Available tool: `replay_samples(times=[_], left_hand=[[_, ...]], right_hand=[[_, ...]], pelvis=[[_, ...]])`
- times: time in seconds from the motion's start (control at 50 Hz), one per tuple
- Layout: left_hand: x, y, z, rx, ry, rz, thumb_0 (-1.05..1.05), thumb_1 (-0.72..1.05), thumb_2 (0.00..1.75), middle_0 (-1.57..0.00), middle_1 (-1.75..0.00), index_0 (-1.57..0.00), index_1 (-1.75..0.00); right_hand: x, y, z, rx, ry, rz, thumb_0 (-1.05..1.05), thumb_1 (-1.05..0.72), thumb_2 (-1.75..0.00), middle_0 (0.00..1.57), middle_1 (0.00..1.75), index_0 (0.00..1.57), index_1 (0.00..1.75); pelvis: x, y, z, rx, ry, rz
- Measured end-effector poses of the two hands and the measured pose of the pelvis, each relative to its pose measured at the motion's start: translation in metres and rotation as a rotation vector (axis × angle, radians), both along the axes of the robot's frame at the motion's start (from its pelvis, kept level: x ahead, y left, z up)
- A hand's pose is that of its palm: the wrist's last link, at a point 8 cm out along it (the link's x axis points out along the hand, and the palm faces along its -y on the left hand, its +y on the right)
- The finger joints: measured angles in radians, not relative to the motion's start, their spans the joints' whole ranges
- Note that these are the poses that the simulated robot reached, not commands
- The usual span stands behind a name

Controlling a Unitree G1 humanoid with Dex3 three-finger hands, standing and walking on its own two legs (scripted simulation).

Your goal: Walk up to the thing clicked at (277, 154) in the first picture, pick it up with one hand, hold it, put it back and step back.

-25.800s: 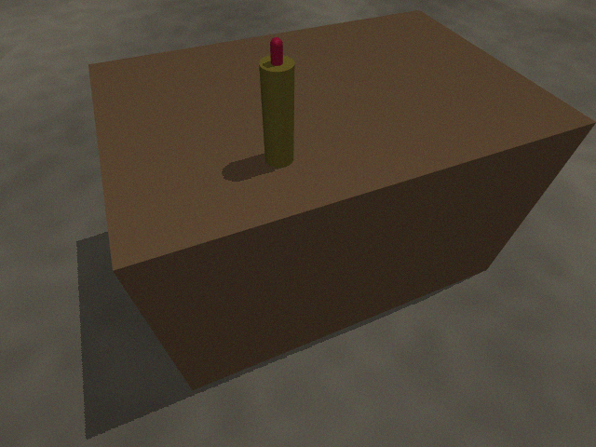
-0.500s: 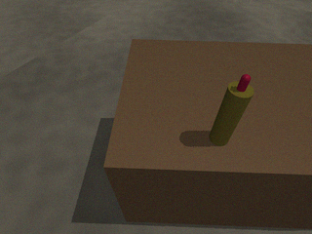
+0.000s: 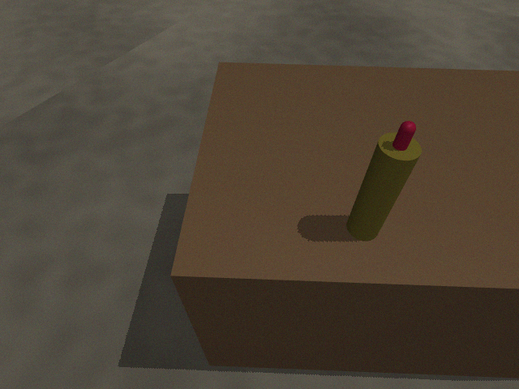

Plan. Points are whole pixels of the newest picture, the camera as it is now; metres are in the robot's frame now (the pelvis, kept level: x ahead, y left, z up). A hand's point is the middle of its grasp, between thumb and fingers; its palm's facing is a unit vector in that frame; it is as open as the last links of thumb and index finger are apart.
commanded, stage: stand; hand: right
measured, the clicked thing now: (382, 184) +0.43 -0.21 +0.05
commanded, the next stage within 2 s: none
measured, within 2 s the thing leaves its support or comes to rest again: neither
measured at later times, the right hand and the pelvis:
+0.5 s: hand out of the picture +0.07 -0.25 -0.16, palm faces -0.06 +0.94 -0.34, open 7.4 cm; pelvis +0.00 +0.00 +0.00, yaw +0 degrees
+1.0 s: hand out of the picture +0.08 -0.25 -0.16, palm faces -0.06 +0.94 -0.34, open 7.4 cm; pelvis +0.01 +0.00 +0.00, yaw +0 degrees
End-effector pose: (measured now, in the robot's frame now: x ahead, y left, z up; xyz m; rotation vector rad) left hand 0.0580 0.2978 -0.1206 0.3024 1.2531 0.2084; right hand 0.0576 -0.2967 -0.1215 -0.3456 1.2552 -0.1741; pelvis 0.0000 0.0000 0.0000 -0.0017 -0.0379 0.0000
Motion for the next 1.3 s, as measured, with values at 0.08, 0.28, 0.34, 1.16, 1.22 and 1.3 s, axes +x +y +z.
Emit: replay_samples(times=[0.08, 0.28, 0.34, 1.16, 1.22, 1.3], left_hand=[[0.002, 0.000, 0.001, 0.001, -0.005, -0.003, 0.00, 0.90, 0.90, -0.21, -0.30, -0.20, -0.30], [0.007, 0.000, 0.002, 0.005, -0.016, -0.003, 0.00, 0.90, 0.90, -0.21, -0.30, -0.20, -0.30], [0.008, 0.000, 0.002, 0.006, -0.016, -0.003, 0.00, 0.90, 0.90, -0.21, -0.30, -0.20, -0.30], [0.008, -0.003, 0.003, 0.008, -0.013, 0.005, 0.00, 0.90, 0.90, -0.21, -0.30, -0.20, -0.30], [0.007, -0.003, 0.002, 0.007, -0.011, 0.004, 0.00, 0.90, 0.90, -0.21, -0.30, -0.20, -0.30], [0.006, -0.004, 0.002, 0.007, -0.011, 0.002, 0.00, 0.90, 0.90, -0.21, -0.30, -0.20, -0.30]], right_hand=[[0.002, 0.001, -0.001, 0.003, -0.003, 0.001, 0.00, -0.27, -0.71, 0.20, 0.27, 0.19, 0.27], [0.006, 0.002, -0.001, 0.008, -0.010, 0.004, 0.01, -0.79, -0.87, 0.21, 0.29, 0.20, 0.29], [0.007, 0.001, -0.001, 0.008, -0.008, 0.004, 0.01, -0.84, -0.88, 0.21, 0.30, 0.20, 0.30], [0.011, -0.001, -0.002, 0.010, -0.016, 0.004, 0.01, -0.91, -0.89, 0.21, 0.30, 0.20, 0.30], [0.009, -0.001, -0.002, 0.011, -0.011, 0.001, 0.01, -0.91, -0.89, 0.21, 0.30, 0.20, 0.30], [0.007, -0.002, -0.002, 0.010, -0.009, -0.003, 0.01, -0.91, -0.89, 0.21, 0.30, 0.20, 0.30]], pelvis=[[0.001, 0.000, 0.000, 0.000, 0.001, 0.000], [0.002, -0.001, 0.000, 0.001, 0.001, 0.002], [0.002, -0.001, 0.000, 0.001, 0.002, 0.002], [0.005, -0.004, 0.000, 0.001, 0.000, 0.001], [0.004, -0.004, 0.000, 0.001, 0.000, 0.000], [0.004, -0.004, 0.000, 0.000, -0.001, 0.000]])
